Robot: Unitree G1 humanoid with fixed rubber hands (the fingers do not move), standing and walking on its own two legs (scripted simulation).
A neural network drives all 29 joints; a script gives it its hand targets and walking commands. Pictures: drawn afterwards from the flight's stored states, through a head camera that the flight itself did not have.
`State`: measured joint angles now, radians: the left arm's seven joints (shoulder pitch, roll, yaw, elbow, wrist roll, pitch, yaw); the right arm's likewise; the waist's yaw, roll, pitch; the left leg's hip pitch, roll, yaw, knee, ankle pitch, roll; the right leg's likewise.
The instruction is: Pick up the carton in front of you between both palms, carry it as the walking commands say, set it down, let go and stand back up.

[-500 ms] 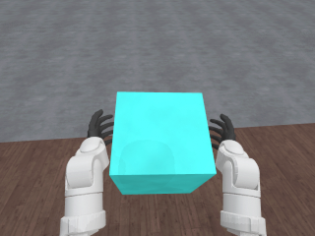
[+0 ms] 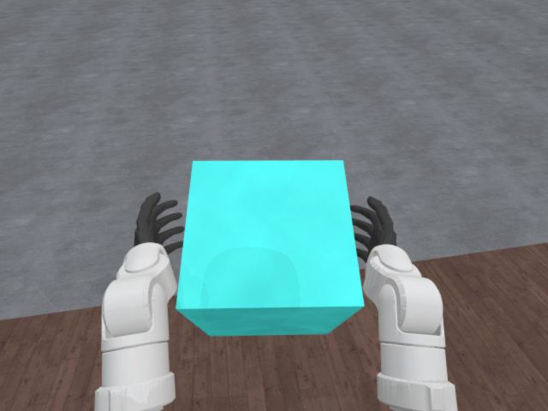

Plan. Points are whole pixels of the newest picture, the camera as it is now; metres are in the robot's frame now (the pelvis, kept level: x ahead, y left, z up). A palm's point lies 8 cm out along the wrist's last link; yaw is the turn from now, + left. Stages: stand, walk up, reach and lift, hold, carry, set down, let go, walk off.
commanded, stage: carry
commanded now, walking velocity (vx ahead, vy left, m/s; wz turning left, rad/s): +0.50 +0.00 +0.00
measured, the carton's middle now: (268, 258) +0.35 -0.01 +0.04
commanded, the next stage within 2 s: none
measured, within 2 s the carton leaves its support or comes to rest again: neither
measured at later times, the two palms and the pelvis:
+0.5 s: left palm (175, 144) +0.68 +0.19 +0.03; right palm (312, 143) +0.67 -0.13 +0.03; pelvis +0.35 +0.03 -0.07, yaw -2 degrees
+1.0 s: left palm (200, 90) +1.01 +0.17 -0.01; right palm (302, 90) +1.02 -0.15 -0.01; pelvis +0.69 +0.01 -0.11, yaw -1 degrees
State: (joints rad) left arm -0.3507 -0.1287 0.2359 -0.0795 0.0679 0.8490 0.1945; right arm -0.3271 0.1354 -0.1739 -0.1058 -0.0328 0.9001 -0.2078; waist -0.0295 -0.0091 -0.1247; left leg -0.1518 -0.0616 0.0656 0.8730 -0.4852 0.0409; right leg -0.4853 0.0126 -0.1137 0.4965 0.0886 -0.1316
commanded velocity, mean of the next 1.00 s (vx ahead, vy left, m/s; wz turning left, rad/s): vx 0.50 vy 0.00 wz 0.00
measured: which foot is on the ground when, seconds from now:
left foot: up 0.00-0.42, down 0.44-0.92, up 0.94-1.00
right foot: down 0.00-0.44, up 0.46-0.88, down 0.90-1.00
